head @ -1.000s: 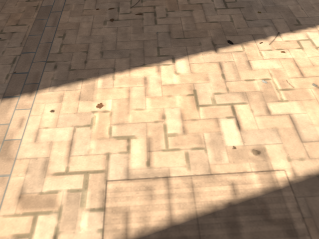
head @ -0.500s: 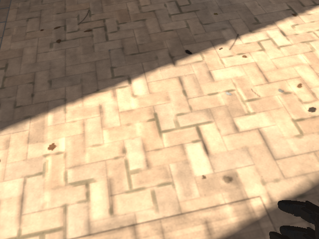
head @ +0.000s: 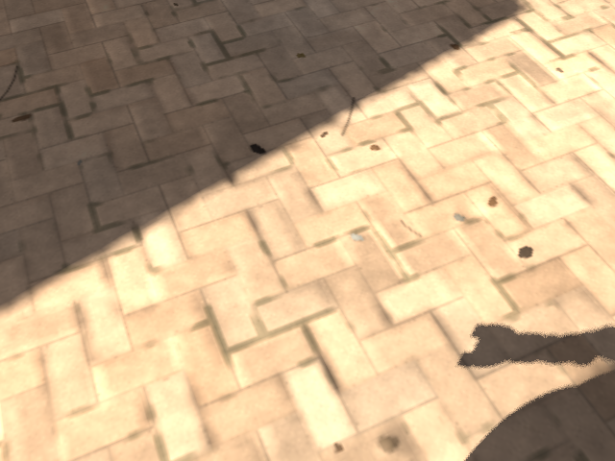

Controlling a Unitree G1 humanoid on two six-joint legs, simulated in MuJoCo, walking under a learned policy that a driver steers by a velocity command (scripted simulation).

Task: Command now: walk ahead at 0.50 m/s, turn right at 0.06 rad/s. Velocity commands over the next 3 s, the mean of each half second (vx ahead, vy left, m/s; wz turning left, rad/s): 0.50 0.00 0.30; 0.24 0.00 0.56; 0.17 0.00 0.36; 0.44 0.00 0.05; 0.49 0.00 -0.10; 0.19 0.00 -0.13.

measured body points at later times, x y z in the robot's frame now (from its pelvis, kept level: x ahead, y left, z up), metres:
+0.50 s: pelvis +0.26 -0.04 +0.00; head +0.28 -0.04 +0.45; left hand +0.24 +0.24 -0.12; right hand +0.48 -0.27 -0.10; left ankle +0.35 +0.15 -0.67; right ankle +0.23 -0.16 -0.74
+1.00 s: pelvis +0.42 +0.06 -0.01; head +0.46 +0.10 +0.44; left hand +0.45 +0.39 -0.11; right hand +0.68 -0.13 -0.10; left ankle +0.44 +0.15 -0.75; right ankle +0.57 -0.07 -0.68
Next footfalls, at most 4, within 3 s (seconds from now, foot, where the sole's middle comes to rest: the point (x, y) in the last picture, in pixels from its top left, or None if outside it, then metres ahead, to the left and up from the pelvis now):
0.18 right None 0.27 -0.16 -0.78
0.70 left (236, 459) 0.48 0.16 -0.78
1.18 right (311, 394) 0.61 -0.01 -0.78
1.54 left None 0.46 0.22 -0.78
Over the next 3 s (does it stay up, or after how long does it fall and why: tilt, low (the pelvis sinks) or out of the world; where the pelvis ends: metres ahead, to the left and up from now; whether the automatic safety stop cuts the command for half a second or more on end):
stays up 1.00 0.51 -0.01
